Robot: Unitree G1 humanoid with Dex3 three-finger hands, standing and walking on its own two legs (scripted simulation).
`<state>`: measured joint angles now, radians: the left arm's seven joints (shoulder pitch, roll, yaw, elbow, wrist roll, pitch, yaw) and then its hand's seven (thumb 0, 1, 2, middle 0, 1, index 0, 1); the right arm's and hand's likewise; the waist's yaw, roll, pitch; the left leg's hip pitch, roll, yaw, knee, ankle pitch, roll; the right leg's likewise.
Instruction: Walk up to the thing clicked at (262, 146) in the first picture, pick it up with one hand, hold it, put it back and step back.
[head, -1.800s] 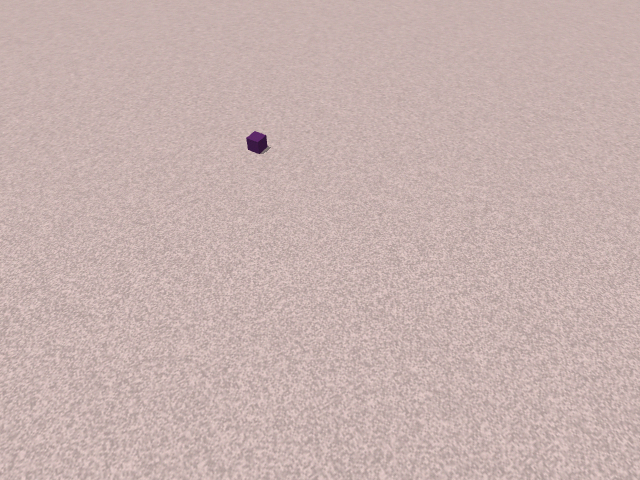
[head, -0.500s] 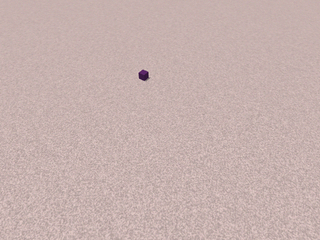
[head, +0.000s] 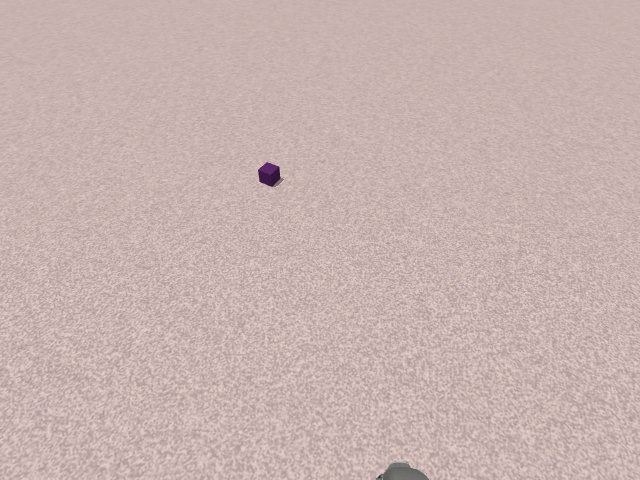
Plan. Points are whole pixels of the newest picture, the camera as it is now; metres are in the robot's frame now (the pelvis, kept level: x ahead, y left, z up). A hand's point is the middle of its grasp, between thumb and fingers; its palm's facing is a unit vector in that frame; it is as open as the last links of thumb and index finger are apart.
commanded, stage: walk up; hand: left
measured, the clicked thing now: (269, 174) +1.60 +0.21 -0.74
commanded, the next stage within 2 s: none
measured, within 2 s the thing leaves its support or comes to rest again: neither
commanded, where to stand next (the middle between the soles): +1.24 -0.03 m, yaw +1 degrees
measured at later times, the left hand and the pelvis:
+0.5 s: hand (154, 397) +0.30 +0.27 -0.16, palm faces +0.02 -0.94 -0.34, open 7.4 cm; pelvis +0.29 -0.01 -0.02, yaw +2 degrees
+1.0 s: hand (210, 225) +0.66 +0.23 -0.13, palm faces -0.05 -0.92 -0.40, open 7.4 cm; pelvis +0.53 -0.04 -0.02, yaw +1 degrees
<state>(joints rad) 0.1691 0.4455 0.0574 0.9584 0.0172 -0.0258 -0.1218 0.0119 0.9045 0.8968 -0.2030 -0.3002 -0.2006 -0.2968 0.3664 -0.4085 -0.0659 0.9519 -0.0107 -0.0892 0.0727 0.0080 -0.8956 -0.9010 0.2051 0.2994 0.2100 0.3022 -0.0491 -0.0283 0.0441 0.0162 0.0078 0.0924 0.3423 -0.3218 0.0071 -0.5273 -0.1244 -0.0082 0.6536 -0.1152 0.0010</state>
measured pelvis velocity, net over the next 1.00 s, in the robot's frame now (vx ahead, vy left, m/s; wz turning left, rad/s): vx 0.53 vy -0.04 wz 0.01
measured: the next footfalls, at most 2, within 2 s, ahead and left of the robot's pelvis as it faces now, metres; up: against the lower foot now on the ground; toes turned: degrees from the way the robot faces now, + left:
right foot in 0.10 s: +0.23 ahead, -0.16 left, +0.00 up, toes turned -5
left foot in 0.50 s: +0.45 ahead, +0.12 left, +0.00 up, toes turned +8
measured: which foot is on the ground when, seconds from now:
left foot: down 0.00-0.12, up 0.14-0.48, down 0.50-0.96, up 0.98-1.00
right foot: up 0.00-0.08, down 0.10-0.52, up 0.54-0.92, down 0.94-1.00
